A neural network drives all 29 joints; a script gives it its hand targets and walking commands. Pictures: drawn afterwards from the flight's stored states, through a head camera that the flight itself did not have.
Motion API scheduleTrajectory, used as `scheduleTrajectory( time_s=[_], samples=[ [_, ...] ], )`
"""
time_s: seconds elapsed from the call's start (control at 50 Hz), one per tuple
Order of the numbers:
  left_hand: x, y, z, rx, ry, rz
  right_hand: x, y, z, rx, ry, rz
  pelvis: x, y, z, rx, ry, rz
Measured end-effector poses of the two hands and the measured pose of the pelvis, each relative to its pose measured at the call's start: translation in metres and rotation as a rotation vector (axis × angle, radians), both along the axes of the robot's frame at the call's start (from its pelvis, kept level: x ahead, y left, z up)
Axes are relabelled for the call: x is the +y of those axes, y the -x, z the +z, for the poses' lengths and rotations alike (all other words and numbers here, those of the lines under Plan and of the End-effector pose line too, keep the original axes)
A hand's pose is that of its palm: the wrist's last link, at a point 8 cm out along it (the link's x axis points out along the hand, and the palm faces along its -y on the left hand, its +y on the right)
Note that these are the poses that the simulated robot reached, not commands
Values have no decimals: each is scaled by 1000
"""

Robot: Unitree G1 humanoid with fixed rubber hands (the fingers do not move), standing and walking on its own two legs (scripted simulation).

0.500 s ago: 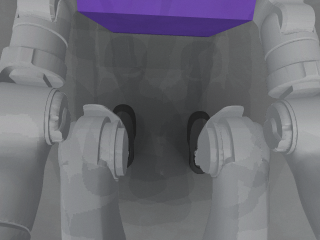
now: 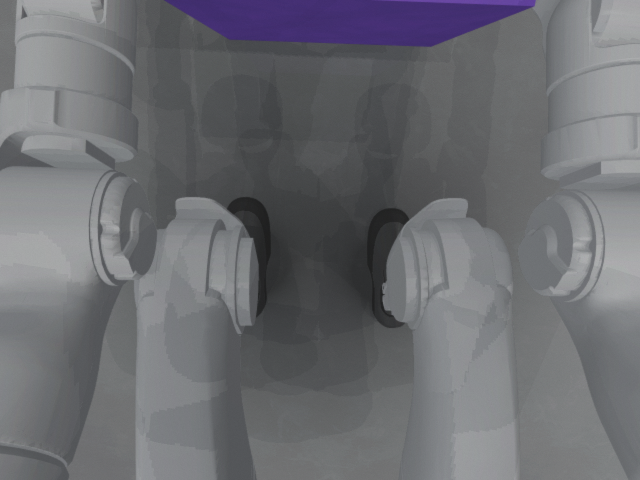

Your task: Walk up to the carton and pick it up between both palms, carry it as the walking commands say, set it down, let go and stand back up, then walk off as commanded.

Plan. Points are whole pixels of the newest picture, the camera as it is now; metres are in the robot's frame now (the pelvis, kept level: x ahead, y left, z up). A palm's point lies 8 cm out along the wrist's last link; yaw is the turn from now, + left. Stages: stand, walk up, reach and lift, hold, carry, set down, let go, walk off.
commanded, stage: reach and lift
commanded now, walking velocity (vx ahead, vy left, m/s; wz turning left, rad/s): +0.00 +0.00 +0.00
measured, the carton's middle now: out of the picture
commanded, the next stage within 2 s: none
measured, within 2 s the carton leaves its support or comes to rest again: neither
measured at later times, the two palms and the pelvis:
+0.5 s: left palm out of the picture +0.55 +0.18 -0.08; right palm out of the picture +0.54 -0.16 -0.07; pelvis -0.01 +0.00 +0.04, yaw +0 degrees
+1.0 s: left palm out of the picture +0.53 +0.18 -0.01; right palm out of the picture +0.53 -0.16 -0.01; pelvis -0.03 +0.00 +0.09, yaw +1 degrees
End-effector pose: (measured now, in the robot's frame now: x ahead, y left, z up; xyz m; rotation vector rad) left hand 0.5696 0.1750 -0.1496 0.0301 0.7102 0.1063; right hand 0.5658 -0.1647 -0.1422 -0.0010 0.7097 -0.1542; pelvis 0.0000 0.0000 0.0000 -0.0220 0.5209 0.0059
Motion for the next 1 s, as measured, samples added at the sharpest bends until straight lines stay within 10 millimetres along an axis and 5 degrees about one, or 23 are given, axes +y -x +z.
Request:
scheduleTrajectory(
  time_s=[0.14, 0.34, 1.0],
  samples=[
    [4, 9, 11, 7, -10, 10, 4, 7, 7, 6, -9, 9, -3, -5, 12, -8, -10, 0],
    [7, 11, 52, -36, 20, 33, 7, 11, 46, -39, -18, -2, -3, 3, 29, -46, -7, 6],
    [7, 39, 136, -38, 17, 29, 7, 36, 133, -42, -15, 7, -2, 26, 87, -102, -1, 15]
  ],
)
